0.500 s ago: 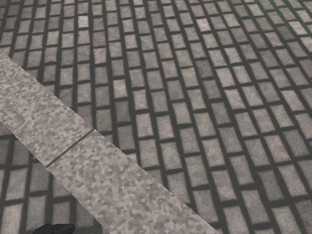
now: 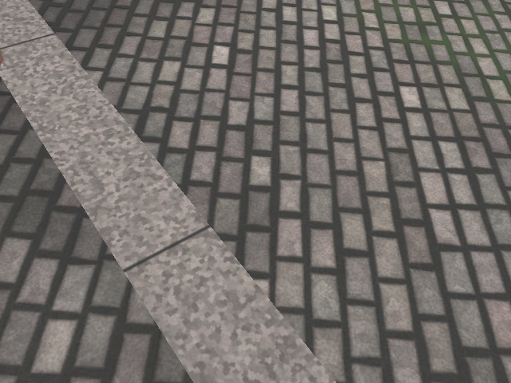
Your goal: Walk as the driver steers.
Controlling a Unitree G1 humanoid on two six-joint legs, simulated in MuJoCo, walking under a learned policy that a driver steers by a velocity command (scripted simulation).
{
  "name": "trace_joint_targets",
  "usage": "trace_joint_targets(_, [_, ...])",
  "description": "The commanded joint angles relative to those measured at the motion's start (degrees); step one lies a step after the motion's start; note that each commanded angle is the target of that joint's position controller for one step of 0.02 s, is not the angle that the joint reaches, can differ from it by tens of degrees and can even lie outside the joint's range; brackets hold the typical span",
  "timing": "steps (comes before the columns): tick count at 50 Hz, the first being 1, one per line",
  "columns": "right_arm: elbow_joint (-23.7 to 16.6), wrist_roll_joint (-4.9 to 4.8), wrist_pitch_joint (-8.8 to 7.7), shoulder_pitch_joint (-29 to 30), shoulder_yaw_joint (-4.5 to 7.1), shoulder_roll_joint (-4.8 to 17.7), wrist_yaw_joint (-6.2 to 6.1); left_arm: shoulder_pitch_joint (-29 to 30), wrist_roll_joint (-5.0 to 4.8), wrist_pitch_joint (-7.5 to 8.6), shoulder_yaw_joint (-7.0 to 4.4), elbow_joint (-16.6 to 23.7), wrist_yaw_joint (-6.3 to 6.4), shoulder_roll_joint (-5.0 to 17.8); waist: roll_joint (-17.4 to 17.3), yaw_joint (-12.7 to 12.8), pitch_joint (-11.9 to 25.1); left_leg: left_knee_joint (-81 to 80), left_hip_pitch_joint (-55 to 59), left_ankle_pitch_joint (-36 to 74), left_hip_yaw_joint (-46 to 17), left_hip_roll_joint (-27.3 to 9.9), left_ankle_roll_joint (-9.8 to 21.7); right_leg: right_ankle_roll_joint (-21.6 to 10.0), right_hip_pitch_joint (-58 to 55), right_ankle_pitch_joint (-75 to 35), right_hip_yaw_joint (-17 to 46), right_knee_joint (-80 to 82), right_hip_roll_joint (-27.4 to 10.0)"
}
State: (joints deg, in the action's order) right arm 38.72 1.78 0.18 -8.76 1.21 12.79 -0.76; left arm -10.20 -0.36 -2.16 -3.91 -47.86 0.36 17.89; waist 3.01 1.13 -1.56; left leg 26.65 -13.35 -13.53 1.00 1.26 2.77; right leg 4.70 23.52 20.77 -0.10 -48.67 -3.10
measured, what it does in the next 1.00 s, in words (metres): steps on the spot, turning right: right foot, then left foot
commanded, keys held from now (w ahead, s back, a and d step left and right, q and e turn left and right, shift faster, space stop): e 0.52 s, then w+e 0.06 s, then w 0.36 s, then w+q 0.06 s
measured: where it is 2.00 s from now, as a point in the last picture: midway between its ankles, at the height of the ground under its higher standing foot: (332, 345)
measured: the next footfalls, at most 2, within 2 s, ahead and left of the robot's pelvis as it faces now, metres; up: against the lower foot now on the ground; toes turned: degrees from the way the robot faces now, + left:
right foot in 0.20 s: +0.00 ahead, -0.12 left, +0.00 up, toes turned -8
left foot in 0.60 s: +0.08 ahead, +0.10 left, +0.00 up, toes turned -25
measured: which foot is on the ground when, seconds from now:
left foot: down 0.00-0.22, up 0.24-0.58, down 0.60-1.00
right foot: up 0.00-0.18, down 0.20-0.60, up 0.62-1.00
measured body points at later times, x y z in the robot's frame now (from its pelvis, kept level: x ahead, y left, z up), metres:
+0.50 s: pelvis -0.01 -0.01 +0.00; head +0.02 -0.03 +0.45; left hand +0.19 +0.25 -0.10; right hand +0.08 -0.33 -0.10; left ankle +0.04 +0.13 -0.70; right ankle -0.04 -0.12 -0.74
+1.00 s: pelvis +0.08 -0.06 +0.00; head +0.10 -0.07 +0.45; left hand +0.37 +0.07 -0.09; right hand -0.05 -0.32 -0.13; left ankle +0.05 +0.12 -0.74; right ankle +0.09 -0.20 -0.73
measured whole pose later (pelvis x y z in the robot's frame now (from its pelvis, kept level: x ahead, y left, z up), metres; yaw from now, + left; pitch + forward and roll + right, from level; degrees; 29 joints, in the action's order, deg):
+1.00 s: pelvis +0.08 -0.06 +0.00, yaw -24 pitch +2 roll +1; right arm 48.3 -1.7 -3.4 -23.8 3.6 16.3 0.0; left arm -6.0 -1.5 3.3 -2.2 -40.8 -1.4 15.8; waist 0.9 -5.4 0.6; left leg 18.0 -1.8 -18.6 -1.1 -1.6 -1.3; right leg -0.6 23.6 10.9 -0.7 -30.3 -1.9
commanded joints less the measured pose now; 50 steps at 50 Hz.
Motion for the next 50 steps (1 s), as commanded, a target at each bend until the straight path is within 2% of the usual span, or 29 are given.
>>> trace_joint_targets(1, [-1.7, -0.16, -0.38, 0.7, 2.98, 10.7, -0.49, 3.9, -0.45, 0.51, -0.31, 4.9, -0.14, 4.5, -11.3, -2.5, 4.4, -5.8, 5.4, 20.7, -9.4, -15.0, 10.0, 0.0, -1.9, 2.6, -0.2, 5.3, 0.0])
trace_joint_targets(3, [-1.0, -0.85, 0.28, 0.5, 3.74, 12.3, -0.81, 3.3, -0.9, 0.32, -0.58, 5.4, -0.06, 5.7, -11.0, -2.9, 3.8, -5.1, 7.1, 22.5, -11.9, -17.4, 11.3, -0.6, -0.4, 4.5, -0.9, 5.7, 0.4])
trace_joint_targets(6, [-0.5, -1.52, 0.93, 1.5, 4.27, 12.5, -1.45, 1.4, -0.91, 0.08, -0.49, 5.3, -0.22, 4.6, -10.0, -2.0, 4.0, -3.1, 8.7, 28.5, -12.1, -19.1, 11.6, -1.9, -0.7, 4.5, -2.0, 7.6, 0.8])
trace_joint_targets(8, [-0.4, -2.01, 1.31, 3.2, 4.63, 12.4, -1.9, -0.6, -0.85, 0.01, -0.45, 4.8, -0.64, 3.8, -9.6, -0.5, 4.7, -1.0, 8.1, 29.0, -9.7, -18.3, 9.9, -3.6, -4.3, -0.3, -3.5, 13.8, 1.6])
trace_joint_targets(9, [0.0, -2.43, 1.49, 3.2, 4.86, 12.3, -2.11, -1.7, -0.62, 0.06, -0.54, 4.7, -0.84, 4.0, -9.0, 0.4, 4.7, 0.8, 6.7, 25.9, -7.7, -17.0, 7.7, -5.1, -7.2, -7.2, -3.3, 19.7, 1.8])
trace_joint_targets(10, [0.4, -2.51, 1.36, 2.1, 4.97, 11.4, -2.26, -2.0, -0.16, 0.1, -1.12, 5.0, -0.72, 6.4, -5.0, 0.1, 4.8, 5.5, 3.5, 17.2, -4.1, -13.4, 3.7, -7.5, -11.0, -18.7, 1.7, 24.6, -0.2])
trace_joint_targets(11, [-1.7, -0.52, 0.86, 3.2, 4.42, 8.6, -2.16, -3.0, -0.16, 0.28, -2.78, 5.2, 0.02, 12.6, 9.0, -1.9, 5.8, 17.1, -6.7, 4.9, 3.9, -5.4, -2.2, -13.6, -17.3, -37.0, 16.3, 25.2, -10.1])
trace_joint_targets(12, [-3.5, -0.11, 0.64, 9.7, 4.06, 7.8, -2.46, -5.2, 0.79, 0.77, -2.83, 5.5, -0.11, 12.6, 13.2, 3.1, 4.4, 26.6, -18.3, -20.5, 2.0, 2.3, -5.2, -23.3, -20.4, -42.8, 27.9, 29.3, -17.6])
trace_joint_targets(13, [-3.3, -0.79, 0.61, 10.2, 4.54, 8.6, -2.28, -5.8, 1.87, 1.87, -2.36, 5.7, -0.11, 11.5, 7.5, 3.4, 5.5, 37.0, -21.2, -25.3, -3.6, 1.2, -5.4, -25.3, -21.1, -40.2, 27.6, 30.4, -18.3])
trace_joint_targets(14, [-2.3, -1.65, 0.83, 8.2, 4.92, 8.9, -1.99, -2.7, 1.29, 2.68, -2.38, 6.2, 0.18, 10.9, 3.7, 1.3, 5.0, 39.9, -22.5, -21.5, -5.4, -0.2, -5.4, -22.7, -21.2, -37.0, 23.2, 29.6, -15.3])
trace_joint_targets(15, [-1.3, -1.89, 1.05, 6.6, 5.16, 9.1, -2.03, 0.3, 0.16, 2.92, -2.31, 6.9, 0.41, 10.2, 1.7, -0.1, 3.9, 38.8, -23.6, -17.6, -5.6, -0.9, -5.8, -19.9, -20.8, -35.2, 19.9, 29.1, -12.7])
trace_joint_targets(16, [-1.0, -1.52, 1.07, 6.1, 5.43, 9.8, -2.3, 2.0, -0.68, 2.81, -2.01, 7.4, 0.83, 9.1, 1.4, -0.7, 3.8, 36.8, -23.3, -14.2, -6.0, -1.6, -6.4, -18.3, -20.6, -34.2, 18.6, 29.0, -11.3])
trace_joint_targets(18, [-0.7, -1.6, 0.58, 5.5, 5.09, 8.2, -2.22, 1.5, -0.79, 1.99, -1.87, 7.5, 1.41, 8.5, 2.8, -0.9, 4.9, 32.7, -20.1, -10.2, -4.7, -0.5, -7.7, -17.5, -19.6, -34.9, 16.6, 28.7, -8.6])
trace_joint_targets(21, [-0.8, -2.06, -0.17, 6.4, 4.56, 7.2, -1.82, 0.3, -0.7, 1.08, -2.51, 7.8, 1.93, 9.7, 4.0, 0.4, 5.8, 22.2, -16.7, -7.7, -4.6, 0.2, -8.4, -17.1, -20.0, -31.5, 17.1, 27.7, -7.5])
trace_joint_targets(24, [-0.7, -2.39, -0.64, 5.9, 4.62, 8.2, -1.18, 1.2, -0.58, 0.38, -3.0, 8.6, 1.67, 11.0, 6.3, 0.9, 5.5, 14.9, -10.4, -7.4, -4.4, 1.2, -8.1, -17.2, -15.7, -27.1, 20.0, 27.5, -7.4])
trace_joint_targets(26, [-0.4, -2.67, -1.02, 4.5, 4.97, 9.4, -0.71, 2.2, -0.76, 0.08, -2.98, 9.1, 1.34, 10.9, 7.6, 0.7, 5.1, 10.2, -7.4, -6.8, -4.4, 1.8, -7.5, -16.8, -14.3, -25.8, 22.9, 27.1, -7.1])
trace_joint_targets(28, [0.5, -3.0, -1.71, 1.1, 5.29, 9.7, -0.08, 3.8, -1.57, -0.16, -2.6, 9.6, 1.39, 9.9, 7.0, -1.5, 6.1, 0.2, -0.6, -1.3, -3.4, 1.9, -6.1, -15.0, -11.3, -10.5, 24.9, 26.5, -5.0])
trace_joint_targets(29, [1.1, -3.08, -2.02, -0.6, 5.55, 9.8, 0.01, 3.7, -1.6, -0.14, -2.14, 9.7, 1.52, 8.7, 5.9, -2.6, 5.7, -5.0, 4.9, 1.5, -3.2, 1.3, -4.9, -13.2, -7.2, -0.8, 24.7, 25.2, -2.7])
trace_joint_targets(30, [1.7, -2.51, -2.23, -4.1, 6.1, 12.2, -0.3, 2.5, -0.79, 0.15, -1.05, 9.7, 1.51, 5.5, -0.1, -3.3, 7.3, -7.4, 12.7, -3.3, -10.7, -6.9, -2.0, -10.3, -0.3, 10.3, 20.7, 17.4, 0.8])
trace_joint_targets(31, [2.3, -1.15, -2.19, -7.8, 6.91, 17.0, -0.41, 1.9, -0.62, 0.9, -0.18, 11.2, 1.31, 2.2, -13.6, -2.7, 6.6, -13.0, 16.4, -18.4, -29.0, -18.3, 5.5, -7.2, 12.0, 16.2, 9.3, 2.7, 9.5])
trace_joint_targets(32, [1.9, 0.76, -3.29, -7.0, 6.71, 17.3, 0.33, 3.4, -0.9, 2.06, -0.96, 12.7, 1.4, 5.5, -16.2, -3.0, 2.1, -18.1, 10.0, -28.4, -41.7, -23.9, 11.9, -6.7, 17.7, 14.4, 11.2, -7.7, 6.7])
trace_joint_targets(33, [1.2, 0.03, -4.17, -3.7, 5.65, 13.5, 0.28, 2.9, -1.13, 2.54, -1.98, 11.5, 1.36, 8.7, -12.9, -1.5, -1.4, -18.5, 7.7, -30.5, -37.5, -22.0, 11.5, -6.7, 18.6, 9.7, 11.8, -11.9, 4.6])
trace_joint_targets(34, [1.2, -1.18, -4.58, -1.9, 4.96, 11.3, 0.02, 0.8, -0.64, 2.66, -2.24, 9.7, 1.21, 8.8, -12.0, -0.5, -2.3, -18.5, 7.8, -27.4, -31.6, -18.5, 9.1, -5.9, 18.4, 5.7, 10.9, -12.9, 3.9])
trace_joint_targets(35, [1.5, -1.84, -4.7, -1.9, 4.6, 10.4, -0.16, 0.0, -0.18, 2.88, -2.17, 8.8, 1.11, 8.0, -11.6, -0.5, -1.7, -18.6, 8.8, -24.0, -27.4, -16.5, 7.4, -5.2, 18.3, 2.4, 9.8, -12.7, 3.2])
trace_joint_targets(37, [2.9, -1.98, -5.07, -5.0, 4.41, 10.5, -0.47, 2.1, -0.06, 3.94, -1.56, 8.8, 0.31, 5.8, -10.4, -2.2, -2.4, -19.5, 8.6, -16.5, -21.3, -14.2, 6.9, -4.2, 18.1, -4.0, 7.0, -12.0, 2.1])
trace_joint_targets(42, [4.4, -2.57, -5.28, -9.2, 4.69, 12.2, -0.36, 8.4, -0.31, 5.54, 0.22, 11.2, -0.74, 1.8, -10.9, -5.3, -1.5, -19.9, 8.5, -4.5, -13.5, -13.1, 7.7, -2.7, 13.2, -10.2, 1.0, 3.9, -0.1])
trace_joint_targets(46, [5.5, -3.22, -4.82, -11.8, 5.02, 14.2, 0.44, 9.9, -0.98, 6.07, 0.44, 12.0, -1.6, 2.4, -11.7, -6.0, -2.0, -18.4, 5.4, -3.1, -11.5, -14.5, 8.3, -3.6, 4.6, -8.9, -1.4, 13.5, 1.1])
trace_joint_targets(48, [6.0, -3.78, -4.36, -12.1, 4.91, 14.3, 0.75, 8.6, -1.33, 6.41, 0.22, 12.0, -1.89, 3.2, -11.2, -4.5, -2.4, -16.9, 4.1, -2.6, -12.8, -15.8, 8.1, -5.3, -0.3, -9.5, -1.4, 17.7, 1.4])
trace_joint_targets(50, [6.2, -3.74, -3.84, -11.5, 4.25, 13.2, 0.8, 0.4, -1.33, 6.69, -1.0, 9.5, -1.5, 5.1, -9.3, 0.6, 0.1, -10.1, 0.0, 4.5, -11.6, -13.9, 6.0, -7.0, -13.9, -10.9, -2.2, 22.7, 3.3])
